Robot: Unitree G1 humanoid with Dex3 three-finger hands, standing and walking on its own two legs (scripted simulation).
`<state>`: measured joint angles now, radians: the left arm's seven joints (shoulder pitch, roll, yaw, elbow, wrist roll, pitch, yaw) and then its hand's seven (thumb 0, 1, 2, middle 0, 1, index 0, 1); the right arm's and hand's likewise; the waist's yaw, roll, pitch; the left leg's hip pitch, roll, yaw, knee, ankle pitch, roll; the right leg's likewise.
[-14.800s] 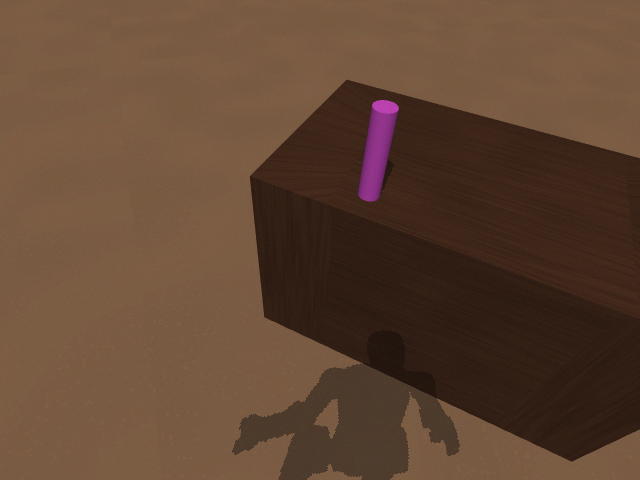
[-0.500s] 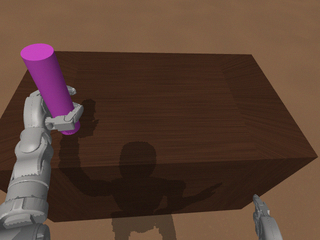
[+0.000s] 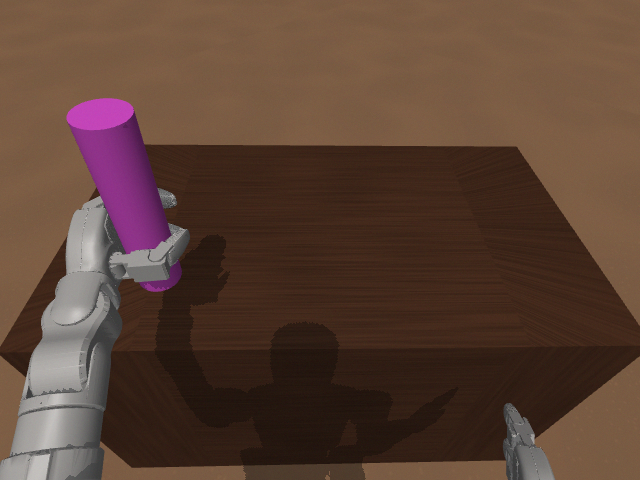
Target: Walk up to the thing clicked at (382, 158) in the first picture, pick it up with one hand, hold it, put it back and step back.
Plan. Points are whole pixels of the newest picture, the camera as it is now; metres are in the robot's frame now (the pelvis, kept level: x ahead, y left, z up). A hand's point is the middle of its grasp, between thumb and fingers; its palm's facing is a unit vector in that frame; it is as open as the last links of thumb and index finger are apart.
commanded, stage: lift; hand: left
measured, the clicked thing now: (136, 210) +0.37 +0.19 +0.20
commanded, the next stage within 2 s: hold in 0.32 s
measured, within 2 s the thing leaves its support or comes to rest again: neither
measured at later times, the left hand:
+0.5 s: hand (141, 233) +0.34 +0.18 +0.19, palm faces +0.15 -0.99 -0.01, open 7.1 cm
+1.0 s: hand (131, 226) +0.33 +0.17 +0.21, palm faces +0.13 -0.99 -0.01, open 7.1 cm
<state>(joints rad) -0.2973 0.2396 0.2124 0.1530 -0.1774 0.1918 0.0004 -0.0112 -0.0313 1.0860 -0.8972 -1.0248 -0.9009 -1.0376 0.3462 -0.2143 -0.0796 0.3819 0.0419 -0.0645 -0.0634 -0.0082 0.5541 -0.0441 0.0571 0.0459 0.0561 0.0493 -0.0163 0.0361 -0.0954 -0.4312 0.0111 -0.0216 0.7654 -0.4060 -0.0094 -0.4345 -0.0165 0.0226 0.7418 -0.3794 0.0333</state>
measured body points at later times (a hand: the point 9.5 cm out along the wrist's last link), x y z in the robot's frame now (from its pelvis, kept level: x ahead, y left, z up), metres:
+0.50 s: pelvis +0.00 +0.00 +0.01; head -0.02 -0.02 +0.46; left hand +0.33 +0.23 +0.19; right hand +0.16 -0.26 -0.06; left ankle -0.01 +0.12 -0.71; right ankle +0.00 -0.14 -0.71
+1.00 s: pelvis +0.00 +0.00 +0.01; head -0.03 -0.02 +0.46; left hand +0.31 +0.23 +0.21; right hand +0.16 -0.26 -0.06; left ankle -0.01 +0.12 -0.71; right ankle +0.00 -0.14 -0.71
